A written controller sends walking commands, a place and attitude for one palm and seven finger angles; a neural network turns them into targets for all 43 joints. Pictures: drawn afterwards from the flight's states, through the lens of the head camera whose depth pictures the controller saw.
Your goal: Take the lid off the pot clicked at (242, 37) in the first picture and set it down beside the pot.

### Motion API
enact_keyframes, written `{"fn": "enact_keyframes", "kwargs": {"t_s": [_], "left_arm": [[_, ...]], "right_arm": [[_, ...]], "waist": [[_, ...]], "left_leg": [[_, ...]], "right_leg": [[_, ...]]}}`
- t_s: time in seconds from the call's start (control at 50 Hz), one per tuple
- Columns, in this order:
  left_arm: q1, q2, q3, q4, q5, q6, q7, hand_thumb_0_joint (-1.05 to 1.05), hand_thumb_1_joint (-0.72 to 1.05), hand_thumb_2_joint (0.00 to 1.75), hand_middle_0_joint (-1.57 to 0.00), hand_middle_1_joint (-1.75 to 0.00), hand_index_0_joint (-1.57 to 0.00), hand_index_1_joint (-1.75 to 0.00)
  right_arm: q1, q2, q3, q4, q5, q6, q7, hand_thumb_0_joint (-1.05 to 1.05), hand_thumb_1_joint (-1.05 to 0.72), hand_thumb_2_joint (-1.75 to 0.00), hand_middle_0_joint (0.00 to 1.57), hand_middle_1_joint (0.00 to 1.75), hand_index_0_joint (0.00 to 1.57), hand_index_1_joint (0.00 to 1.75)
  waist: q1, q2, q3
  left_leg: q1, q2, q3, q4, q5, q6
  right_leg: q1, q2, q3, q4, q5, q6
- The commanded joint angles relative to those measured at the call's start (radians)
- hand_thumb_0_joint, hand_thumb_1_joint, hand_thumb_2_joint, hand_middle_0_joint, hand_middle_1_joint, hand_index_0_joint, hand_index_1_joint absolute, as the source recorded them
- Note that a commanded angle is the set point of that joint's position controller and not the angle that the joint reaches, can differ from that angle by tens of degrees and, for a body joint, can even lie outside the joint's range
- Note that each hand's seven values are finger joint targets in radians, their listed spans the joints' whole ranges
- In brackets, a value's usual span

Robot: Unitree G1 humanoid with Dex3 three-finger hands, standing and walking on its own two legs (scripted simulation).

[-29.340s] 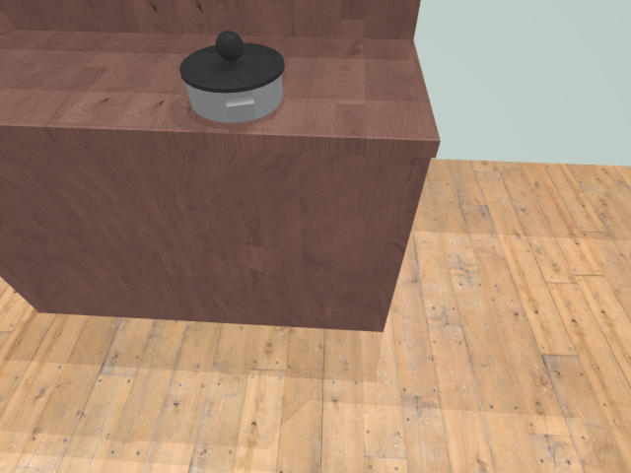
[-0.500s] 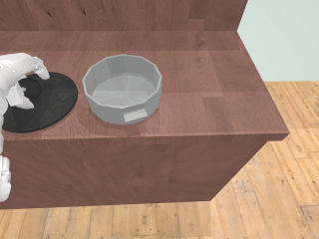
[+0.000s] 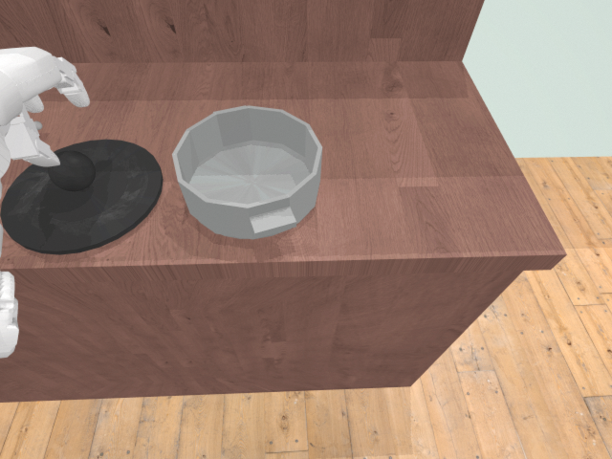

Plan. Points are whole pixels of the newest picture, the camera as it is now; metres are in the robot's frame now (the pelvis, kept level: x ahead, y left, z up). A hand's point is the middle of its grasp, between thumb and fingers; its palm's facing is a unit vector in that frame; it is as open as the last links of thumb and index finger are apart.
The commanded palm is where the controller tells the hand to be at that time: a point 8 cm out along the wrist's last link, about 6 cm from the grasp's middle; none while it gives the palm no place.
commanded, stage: raise the empty hand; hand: left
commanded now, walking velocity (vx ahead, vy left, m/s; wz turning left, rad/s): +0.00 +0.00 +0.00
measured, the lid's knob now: (72, 171) +0.47 +0.30 +0.11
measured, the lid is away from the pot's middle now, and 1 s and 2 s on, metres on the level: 0.24 0.24 0.24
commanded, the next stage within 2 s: draw the hand back to the body in 0.70 s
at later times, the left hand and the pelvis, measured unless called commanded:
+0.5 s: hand (2, 82) +0.46 +0.31 +0.25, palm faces -0.22 -0.07 -0.97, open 11.0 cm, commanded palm +0.46 +0.30 +0.32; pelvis +0.00 +0.00 +0.00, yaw +1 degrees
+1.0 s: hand (15, 68) +0.47 +0.29 +0.26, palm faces -0.18 -0.06 -0.98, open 11.0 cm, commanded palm +0.43 +0.29 +0.32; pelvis +0.02 -0.02 +0.00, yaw -1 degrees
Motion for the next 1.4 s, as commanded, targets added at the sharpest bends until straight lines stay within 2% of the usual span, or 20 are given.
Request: {"fn": "enact_keyframes", "kwargs": {"t_s": [0.0,0.04,0.16,0.34,0.4,0.44,0.46,0.52,0.62,0.7,0.74,0.86,0.96,1.08,1.24,1.26,1.28,1.32,1.34,1.38], "left_arm": [[-0.443,0.352,0.132,-0.119,-0.017,0.023,0.033,0.00,-0.15,0.93,-0.50,-0.57,-0.50,-0.57],[-0.457,0.262,0.046,-0.103,-0.019,0.045,0.019,0.00,-0.15,0.93,-0.50,-0.57,-0.50,-0.57],[-0.632,0.332,0.072,-0.228,0.009,0.052,0.020,0.00,-0.15,0.93,-0.50,-0.57,-0.50,-0.57],[-0.663,0.221,-0.029,-0.098,0.008,0.093,0.000,0.00,-0.15,0.93,-0.50,-0.57,-0.50,-0.57],[-0.749,0.294,0.023,-0.189,0.032,0.087,0.008,0.00,-0.15,0.93,-0.50,-0.57,-0.50,-0.57],[-0.728,0.241,-0.014,-0.174,0.021,0.095,0.000,0.00,-0.15,0.93,-0.50,-0.57,-0.50,-0.57],[-0.724,0.288,0.028,-0.165,0.033,0.100,0.000,0.00,-0.15,0.93,-0.50,-0.57,-0.50,-0.57],[-0.648,0.279,0.016,0.000,0.034,0.118,-0.012,0.00,-0.15,0.93,-0.50,-0.57,-0.50,-0.57],[-0.763,0.287,0.001,-0.121,0.055,0.125,-0.011,0.00,-0.15,0.93,-0.50,-0.57,-0.50,-0.57],[-0.648,0.332,0.045,-0.052,0.059,0.122,-0.013,0.00,-0.15,0.93,-0.50,-0.57,-0.50,-0.57],[-0.644,0.268,-0.014,-0.023,0.041,0.126,-0.024,0.00,-0.15,0.93,-0.50,-0.57,-0.50,-0.57],[-0.652,0.388,0.112,-0.350,0.037,0.121,-0.011,0.00,-0.15,0.93,-0.50,-0.57,-0.50,-0.57],[-0.342,0.352,0.126,-0.255,-0.014,0.136,-0.035,0.00,-0.15,0.93,-0.50,-0.57,-0.50,-0.57],[-0.395,0.465,0.231,-0.461,-0.021,0.158,-0.038,0.00,-0.15,0.93,-0.50,-0.57,-0.50,-0.57],[-0.252,0.283,0.107,-0.535,-0.069,0.178,-0.052,0.00,-0.15,0.93,-0.50,-0.57,-0.50,-0.57],[-0.274,0.326,0.141,-0.611,-0.064,0.176,-0.046,0.00,-0.15,0.93,-0.50,-0.57,-0.50,-0.57],[-0.357,0.086,0.343,-0.674,-0.692,0.049,0.155,0.00,-0.15,0.93,-0.50,-0.57,-0.50,-0.57],[-0.155,0.026,0.288,-0.570,-0.748,0.006,0.308,0.00,-0.15,0.93,-0.50,-0.57,-0.50,-0.57],[-0.122,0.037,0.349,-0.567,-0.841,-0.010,0.351,0.00,-0.15,0.93,-0.50,-0.57,-0.50,-0.57],[-0.113,0.118,0.446,-0.620,-0.906,-0.042,0.432,0.00,-0.15,0.93,-0.50,-0.57,-0.50,-0.57]], "right_arm": [[0.007,-0.168,-0.053,-0.098,0.000,-0.032,-0.005,0.00,-0.90,-0.90,0.20,0.30,0.20,0.30],[-0.004,-0.172,-0.056,-0.099,0.007,-0.030,0.001,0.00,-0.90,-0.90,0.20,0.30,0.20,0.30],[0.006,-0.169,-0.058,-0.101,-0.001,-0.040,-0.003,0.00,-0.90,-0.90,0.20,0.30,0.20,0.30],[0.015,-0.171,-0.052,-0.073,0.004,-0.053,-0.006,0.00,-0.90,-0.90,0.20,0.30,0.20,0.30],[0.014,-0.166,-0.052,-0.078,-0.002,-0.067,-0.006,0.00,-0.90,-0.90,0.20,0.30,0.20,0.30],[0.024,-0.166,-0.054,-0.074,0.000,-0.074,-0.005,0.00,-0.90,-0.90,0.20,0.30,0.20,0.30],[0.029,-0.165,-0.053,-0.073,-0.006,-0.074,-0.003,0.00,-0.90,-0.90,0.20,0.30,0.20,0.30],[0.022,-0.163,-0.040,-0.065,-0.001,-0.066,-0.008,0.00,-0.90,-0.90,0.20,0.30,0.20,0.30],[0.023,-0.167,-0.049,-0.080,-0.001,-0.068,0.000,0.00,-0.90,-0.90,0.20,0.30,0.20,0.30],[0.028,-0.162,-0.041,-0.086,-0.002,-0.069,-0.004,0.00,-0.90,-0.90,0.20,0.30,0.20,0.30],[0.032,-0.169,-0.042,-0.083,0.004,-0.063,-0.003,0.00,-0.90,-0.90,0.20,0.30,0.20,0.30],[0.014,-0.160,-0.056,-0.125,-0.005,-0.082,0.011,0.00,-0.90,-0.90,0.20,0.30,0.20,0.30],[-0.043,-0.162,-0.040,-0.148,0.011,-0.064,0.021,0.00,-0.90,-0.90,0.20,0.30,0.20,0.30],[-0.092,-0.158,-0.041,-0.179,0.009,-0.055,0.009,0.00,-0.90,-0.90,0.20,0.30,0.20,0.30],[-0.166,-0.144,-0.035,-0.198,0.023,-0.045,0.015,0.00,-0.90,-0.90,0.20,0.30,0.20,0.30],[-0.173,-0.137,-0.032,-0.207,0.021,-0.044,0.017,0.00,-0.90,-0.90,0.20,0.30,0.20,0.30],[0.006,-0.066,-0.038,-0.258,0.016,-0.130,0.013,0.00,-0.90,-0.90,0.20,0.30,0.20,0.30],[-0.066,-0.099,-0.013,-0.221,0.004,-0.166,-0.006,0.00,-0.90,-0.90,0.20,0.30,0.20,0.30],[-0.076,-0.119,-0.020,-0.212,0.003,-0.177,-0.017,0.00,-0.90,-0.90,0.20,0.30,0.20,0.30],[-0.093,-0.127,-0.014,-0.189,-0.004,-0.195,-0.033,0.00,-0.90,-0.90,0.20,0.30,0.20,0.30]], "waist": [[0.015,0.008,-0.401],[-0.001,0.024,-0.348],[-0.003,0.082,-0.424],[-0.020,0.065,-0.342],[-0.010,0.102,-0.444],[-0.019,0.113,-0.429],[-0.009,0.094,-0.432],[-0.007,-0.018,-0.321],[-0.006,0.074,-0.406],[0.003,0.028,-0.412],[-0.010,0.019,-0.351],[0.027,0.148,-0.571],[0.051,-0.005,-0.392],[0.054,0.033,-0.442],[0.049,0.068,-0.338],[0.062,0.076,-0.370],[0.023,0.064,-0.289],[0.043,0.008,-0.220],[0.045,-0.042,-0.204],[0.067,-0.067,-0.207]], "left_leg": [[0.371,0.058,-0.114,-0.031,0.409,-0.053],[0.366,0.062,-0.112,-0.038,0.402,-0.059],[0.440,0.063,-0.133,-0.054,0.381,-0.062],[0.415,0.059,-0.130,-0.075,0.280,-0.066],[0.481,0.056,-0.138,-0.061,0.396,-0.069],[0.502,0.059,-0.142,-0.052,0.463,-0.082],[0.488,0.061,-0.141,-0.059,0.446,-0.078],[0.353,0.054,-0.098,-0.078,0.316,-0.054],[0.446,0.066,-0.117,-0.074,0.440,-0.068],[0.409,0.060,-0.088,-0.047,0.489,-0.053],[0.375,0.061,-0.079,-0.059,0.448,-0.054],[0.566,0.067,-0.114,-0.012,0.726,-0.064],[0.382,0.070,-0.063,-0.028,0.608,-0.039],[0.416,0.055,-0.068,-0.023,0.586,-0.016],[0.404,0.058,-0.068,-0.045,0.431,-0.027],[0.417,0.058,-0.077,-0.050,0.434,-0.026],[0.577,0.125,-0.090,-0.080,0.288,-0.066],[0.582,0.157,-0.177,-0.163,0.119,-0.083],[0.548,0.154,-0.159,-0.178,0.023,-0.074],[0.470,0.129,-0.108,-0.184,0.025,-0.059]], "right_leg": [[0.004,0.065,-0.007,-0.025,0.187,-0.048],[-0.033,0.063,-0.015,-0.032,0.171,-0.051],[-0.031,0.066,-0.006,-0.046,0.141,-0.054],[-0.070,0.062,-0.015,-0.067,0.098,-0.061],[-0.036,0.068,-0.007,-0.059,0.146,-0.062],[-0.058,0.067,-0.012,-0.066,0.154,-0.063],[-0.041,0.069,-0.008,-0.067,0.152,-0.059],[-0.005,0.060,-0.009,-0.064,0.151,-0.052],[-0.019,0.064,-0.010,-0.058,0.172,-0.056],[0.025,0.063,-0.001,-0.046,0.223,-0.047],[0.010,0.058,-0.010,-0.056,0.216,-0.050],[0.041,0.064,0.011,-0.037,0.291,-0.049],[0.099,0.047,0.007,-0.028,0.319,-0.035],[0.135,0.042,0.022,-0.032,0.335,-0.037],[0.078,0.034,0.006,-0.052,0.231,-0.047],[0.088,0.035,0.008,-0.048,0.221,-0.047],[-0.022,0.037,-0.002,-0.080,0.138,-0.073],[-0.024,0.046,0.013,-0.096,0.028,-0.078],[0.007,0.042,0.022,-0.113,0.026,-0.079],[0.109,0.036,0.035,-0.119,0.096,-0.069]]}}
